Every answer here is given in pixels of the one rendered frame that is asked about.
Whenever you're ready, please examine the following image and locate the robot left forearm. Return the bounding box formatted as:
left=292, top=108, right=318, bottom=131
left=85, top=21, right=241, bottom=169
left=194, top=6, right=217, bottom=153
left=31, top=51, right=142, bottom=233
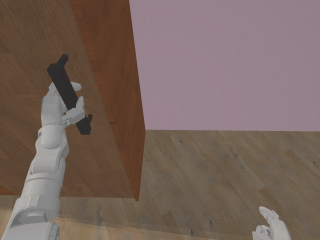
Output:
left=1, top=124, right=69, bottom=240

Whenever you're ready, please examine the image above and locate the robot right hand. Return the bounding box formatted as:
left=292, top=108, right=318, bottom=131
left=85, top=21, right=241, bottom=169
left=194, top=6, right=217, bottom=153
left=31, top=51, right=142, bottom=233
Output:
left=252, top=206, right=292, bottom=240

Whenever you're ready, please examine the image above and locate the left robot upper arm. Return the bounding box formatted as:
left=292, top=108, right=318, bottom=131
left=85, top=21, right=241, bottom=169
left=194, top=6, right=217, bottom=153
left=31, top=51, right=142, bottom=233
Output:
left=4, top=222, right=61, bottom=240

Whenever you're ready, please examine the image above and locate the robot left hand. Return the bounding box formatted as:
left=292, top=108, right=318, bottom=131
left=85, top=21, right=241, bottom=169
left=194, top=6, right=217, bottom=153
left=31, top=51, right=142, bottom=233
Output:
left=41, top=81, right=85, bottom=128

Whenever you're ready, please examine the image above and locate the handle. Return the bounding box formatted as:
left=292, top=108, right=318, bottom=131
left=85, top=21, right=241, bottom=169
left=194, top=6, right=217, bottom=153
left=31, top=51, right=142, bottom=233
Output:
left=47, top=54, right=93, bottom=135

